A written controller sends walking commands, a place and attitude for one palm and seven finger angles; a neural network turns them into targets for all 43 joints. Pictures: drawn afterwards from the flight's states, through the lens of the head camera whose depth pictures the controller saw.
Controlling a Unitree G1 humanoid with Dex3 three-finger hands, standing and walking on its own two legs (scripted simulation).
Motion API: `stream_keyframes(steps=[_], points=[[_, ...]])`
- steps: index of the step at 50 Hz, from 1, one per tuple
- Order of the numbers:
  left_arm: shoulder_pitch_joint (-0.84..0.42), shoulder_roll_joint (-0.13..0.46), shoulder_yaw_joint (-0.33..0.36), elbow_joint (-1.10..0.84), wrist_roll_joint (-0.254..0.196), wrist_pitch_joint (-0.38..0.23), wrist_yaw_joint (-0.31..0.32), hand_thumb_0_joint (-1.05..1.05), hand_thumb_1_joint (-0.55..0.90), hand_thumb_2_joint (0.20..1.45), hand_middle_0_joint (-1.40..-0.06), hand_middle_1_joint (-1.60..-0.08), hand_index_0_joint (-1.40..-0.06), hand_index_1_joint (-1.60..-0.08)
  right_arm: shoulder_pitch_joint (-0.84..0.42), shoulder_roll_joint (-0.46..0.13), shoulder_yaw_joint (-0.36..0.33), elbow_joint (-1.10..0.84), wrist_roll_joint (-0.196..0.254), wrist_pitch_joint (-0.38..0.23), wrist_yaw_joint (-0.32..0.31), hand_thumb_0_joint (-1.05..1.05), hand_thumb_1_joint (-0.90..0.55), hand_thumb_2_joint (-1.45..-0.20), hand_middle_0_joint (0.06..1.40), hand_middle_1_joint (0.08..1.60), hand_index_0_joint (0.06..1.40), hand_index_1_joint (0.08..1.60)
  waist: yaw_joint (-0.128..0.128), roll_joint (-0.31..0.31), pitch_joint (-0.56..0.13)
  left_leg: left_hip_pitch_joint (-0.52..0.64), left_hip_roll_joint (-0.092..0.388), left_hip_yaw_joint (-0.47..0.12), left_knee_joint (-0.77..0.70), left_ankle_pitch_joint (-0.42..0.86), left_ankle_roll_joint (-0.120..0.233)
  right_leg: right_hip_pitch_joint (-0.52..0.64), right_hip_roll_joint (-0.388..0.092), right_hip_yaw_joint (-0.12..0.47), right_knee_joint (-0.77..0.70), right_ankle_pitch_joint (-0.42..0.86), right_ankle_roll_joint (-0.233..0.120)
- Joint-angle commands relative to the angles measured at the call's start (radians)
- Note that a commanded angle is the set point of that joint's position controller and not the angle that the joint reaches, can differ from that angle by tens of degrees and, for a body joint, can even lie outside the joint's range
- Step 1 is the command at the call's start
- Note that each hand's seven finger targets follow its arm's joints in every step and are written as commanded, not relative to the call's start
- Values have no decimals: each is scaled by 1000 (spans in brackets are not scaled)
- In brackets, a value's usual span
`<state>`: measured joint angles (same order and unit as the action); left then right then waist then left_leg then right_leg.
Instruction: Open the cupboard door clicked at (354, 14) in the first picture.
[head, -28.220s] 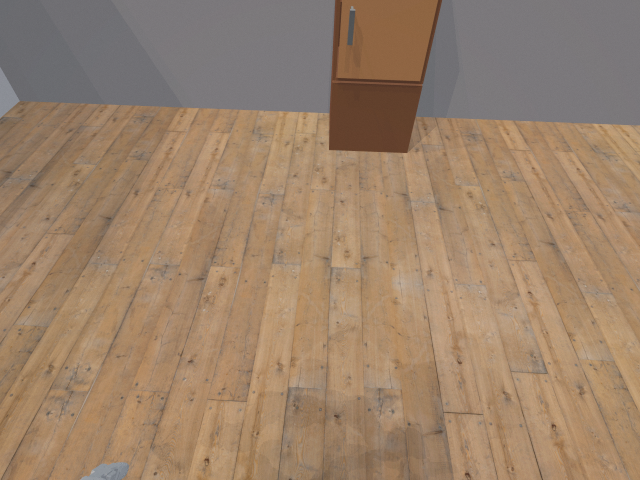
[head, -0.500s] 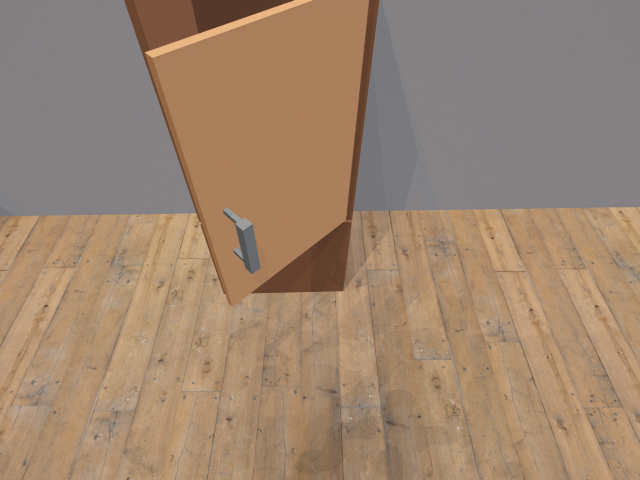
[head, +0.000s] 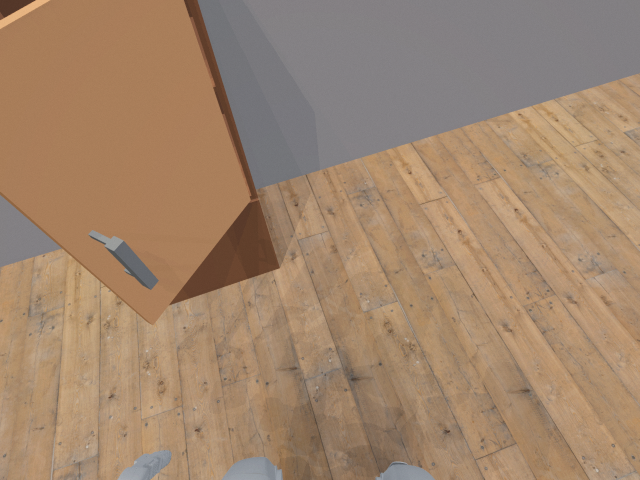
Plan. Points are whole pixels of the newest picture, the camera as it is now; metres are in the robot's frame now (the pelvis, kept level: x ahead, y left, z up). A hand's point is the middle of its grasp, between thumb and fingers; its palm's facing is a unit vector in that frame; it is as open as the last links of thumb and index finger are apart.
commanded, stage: walk to a spot facing it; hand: left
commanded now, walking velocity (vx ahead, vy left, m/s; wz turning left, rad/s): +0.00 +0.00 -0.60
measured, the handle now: (124, 260) +0.44 +0.38 -0.09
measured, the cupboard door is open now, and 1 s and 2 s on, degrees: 43 43 43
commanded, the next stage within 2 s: none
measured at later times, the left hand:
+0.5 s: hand (204, 459) +0.15 +0.20 -0.16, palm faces -0.22 -0.95 -0.21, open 7.4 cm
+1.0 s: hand (308, 400) +0.23 +0.05 -0.14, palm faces -0.57 -0.78 -0.25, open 7.4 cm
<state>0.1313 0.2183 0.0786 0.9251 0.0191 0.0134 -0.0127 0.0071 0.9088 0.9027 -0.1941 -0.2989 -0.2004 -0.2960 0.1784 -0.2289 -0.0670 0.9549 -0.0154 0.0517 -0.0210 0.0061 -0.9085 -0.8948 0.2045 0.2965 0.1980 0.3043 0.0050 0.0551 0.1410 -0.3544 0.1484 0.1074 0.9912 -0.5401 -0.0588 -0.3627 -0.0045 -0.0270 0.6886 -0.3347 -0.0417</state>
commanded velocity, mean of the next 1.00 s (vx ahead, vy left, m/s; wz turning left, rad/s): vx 0.01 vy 0.00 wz -0.60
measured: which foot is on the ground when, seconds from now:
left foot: up 0.00-0.38, down 0.40-0.74, up 0.76-1.00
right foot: down 0.00-0.38, up 0.40-0.72, down 0.74-1.00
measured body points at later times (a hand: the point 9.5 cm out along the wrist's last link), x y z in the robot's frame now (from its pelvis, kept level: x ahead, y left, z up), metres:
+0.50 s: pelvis +0.03 +0.00 +0.02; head +0.09 +0.02 +0.46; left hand +0.16 +0.25 -0.14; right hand +0.06 -0.26 -0.11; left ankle +0.05 +0.14 -0.72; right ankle -0.02 -0.10 -0.66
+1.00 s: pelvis +0.04 -0.06 +0.02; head +0.08 -0.10 +0.47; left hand +0.26 +0.09 -0.12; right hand -0.06 -0.32 -0.13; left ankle +0.13 +0.08 -0.65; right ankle +0.00 -0.13 -0.72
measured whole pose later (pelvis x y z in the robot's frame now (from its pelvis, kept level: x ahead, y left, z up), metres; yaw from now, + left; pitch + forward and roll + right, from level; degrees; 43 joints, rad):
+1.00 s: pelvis +0.04 -0.06 +0.02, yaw -37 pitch +2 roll +2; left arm 0.17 0.21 0.05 0.90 0.02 0.03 -0.01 0.01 0.90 0.90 -0.20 -0.30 -0.20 -0.30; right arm 0.18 -0.24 -0.07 0.91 -0.01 0.05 -0.01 0.01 -0.91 -0.90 0.20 0.30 0.19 0.30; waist -0.01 0.00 0.09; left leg -0.48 0.07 0.01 1.00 -0.38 -0.08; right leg -0.28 0.06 0.08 0.50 -0.24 -0.06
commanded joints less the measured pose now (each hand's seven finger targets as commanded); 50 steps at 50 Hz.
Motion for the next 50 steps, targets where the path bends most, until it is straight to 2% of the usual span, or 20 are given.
stream_keyframes(steps=[1, 4, 12, 15, 17, 18, 19, 20, 21, 22, 25, 31, 34, 35, 36, 37, 38, 40, 43, 50], points=[[91, 196, 51, -54, 6, 2, 38, 0, 900, 900, -200, -300, -200, -300, -58, -77, -15, -125, 2, -21, -6, 0, -900, -900, 200, 300, 200, 300, 39, -267, -161, -222, -42, -116, 214, 66, -2, 233, -243, 370, -300, 518, -157], [98, 189, 47, -61, 8, -8, 39, 0, 900, 900, -200, -300, -200, -300, -45, -58, -15, -115, 3, -16, -2, 0, -900, -900, 200, 300, 200, 300, 20, -162, -217, -159, -77, -108, 117, 121, -11, 240, -203, 344, -291, 530, -141], [133, 194, 51, -68, 12, -2, 30, 0, 900, 900, -200, -300, -200, -300, -96, -62, -11, -154, 10, -29, -10, 0, -900, -900, 200, 300, 200, 300, 35, -176, -181, -125, -124, -130, -120, 108, -2, 219, -190, 459, -316, 459, -166], [100, 195, 54, -75, 11, 2, 31, 0, 900, 900, -200, -300, -200, -300, -33, -60, -9, -144, 17, -39, -16, 0, -900, -900, 200, 300, 200, 300, 3, -177, -194, 1, -138, -139, -300, 143, 11, 150, -175, 483, -281, 466, -146], [55, 180, 48, -88, 2, 8, 27, 0, 900, 900, -200, -300, -200, -300, 55, -77, -11, -119, 17, -49, -21, 0, -900, -900, 200, 300, 200, 300, -45, -133, -209, 218, -133, -135, -512, 292, 16, 0, -115, 451, -231, 340, -79], [58, 133, 38, -101, -7, 10, 23, 0, 900, 900, -200, -300, -200, -300, 93, -134, -17, -110, 9, -60, -28, 0, -900, -900, 200, 300, 200, 300, -59, 21, -224, 338, -1, -265, -654, 267, 55, -123, -10, 359, -136, 156, -27], [89, 88, 26, -112, -14, 8, 11, 0, 900, 900, -200, -300, -200, -300, 98, -227, -36, -129, -3, -64, -27, 0, -900, -900, 200, 300, 200, 300, -44, 288, -231, 389, 264, -540, -746, 336, 153, -255, 111, 176, 98, -217, 39], [40, 126, 29, -123, 0, 11, 5, 0, 900, 900, -200, -300, -200, -300, 108, -242, -33, -137, -12, -57, -33, 0, -900, -900, 200, 300, 200, 300, -58, 194, -179, 280, 355, -574, -751, 431, 236, -251, 65, 122, 297, -281, 63], [55, 132, 38, -133, 4, 9, -6, 0, 900, 900, -200, -300, -200, -300, 50, -222, -22, -164, -19, -55, -39, 0, -900, -900, 200, 300, 200, 300, -16, 81, -143, 172, 330, -488, -741, 464, 258, -215, 23, 108, 399, -236, 77], [69, 120, 44, -106, 18, 12, -12, 0, 900, 900, -200, -300, -200, -300, 27, -178, -13, -159, -25, -65, -38, 0, -900, -900, 200, 300, 200, 300, 4, 94, -149, 207, 242, -404, -705, 631, 223, -237, 34, 91, 461, -173, 89], [75, 95, 33, -94, 4, 21, -21, 0, 900, 900, -200, -300, -200, -300, 33, -140, 2, -158, -20, -65, -37, 0, -900, -900, 200, 300, 200, 300, 11, 155, -170, 266, 147, -157, -616, 897, 170, -235, 4, 45, 471, -113, 101], [-27, 65, 7, -123, 0, 15, -31, 0, 900, 900, -200, -300, -200, -300, 142, -177, -19, -109, -20, -56, -23, 0, -900, -900, 200, 300, 200, 300, -50, 184, -179, 324, 154, -45, -544, 919, 156, -103, 3, -65, 107, -89, 81], [44, 94, 12, -101, -1, 6, -28, 0, 900, 900, -200, -300, -200, -300, 120, -199, -30, -110, -13, -50, -14, 0, -900, -900, 200, 300, 200, 300, -9, 150, -192, 258, 157, -12, -441, 836, 110, 80, 22, -86, -120, 47, 52], [128, 129, 22, -77, 2, 1, -24, 0, 900, 900, -200, -300, -200, -300, 100, -194, -31, -119, -4, -50, -11, 0, -900, -900, 200, 300, 200, 300, 40, 77, -223, 160, 125, 29, -318, 733, 68, 249, 0, -54, -234, 217, 32], [211, 249, 48, -51, 14, -9, -7, 0, 900, 900, -200, -300, -200, -300, 90, -123, -18, -147, 10, -48, -4, 0, -900, -900, 200, 300, 200, 300, 80, -242, -275, -84, 13, 110, -86, 348, 4, 457, -230, 252, -297, 516, -51], [264, 323, 63, -31, 0, -5, 9, 0, 900, 900, -200, -300, -200, -300, 23, -91, -4, -188, 10, -40, -9, 0, -900, -900, 200, 300, 200, 300, 115, -399, -270, -225, -88, 28, 126, -156, -16, 454, -403, 475, -300, 844, -170], [253, 302, 57, -33, -4, -3, 20, 0, 900, 900, -200, -300, -200, -300, 23, -114, -3, -179, 11, -29, -16, 0, -900, -900, 200, 300, 200, 300, 103, -338, -252, -248, -53, -102, 204, -117, 1, 411, -392, 439, -307, 685, -211], [106, 229, 47, -73, 0, 10, 30, 0, 900, 900, -200, -300, -200, -300, 0, -106, -11, -143, 8, -21, -11, 0, -900, -900, 200, 300, 200, 300, 53, -283, -157, -249, -24, -111, 213, 27, -5, 255, -278, 384, -344, 382, -171], [38, 195, 32, -97, 2, 1, 27, 0, 900, 900, -200, -300, -200, -300, 28, -83, -11, -116, 1, -10, 3, 0, -900, -900, 200, 300, 200, 300, 3, -195, -139, -163, -53, -102, 135, 141, -17, 138, -207, 305, -361, 327, -134], [94, 199, 38, -84, 6, -6, 25, 0, 900, 900, -200, -300, -200, -300, -1, -71, -10, -134, 4, -27, -3, 0, -900, -900, 200, 300, 200, 300, 21, -171, -177, -150, -96, -105, -87, 133, -21, 223, -194, 394, -350, 309, -161]])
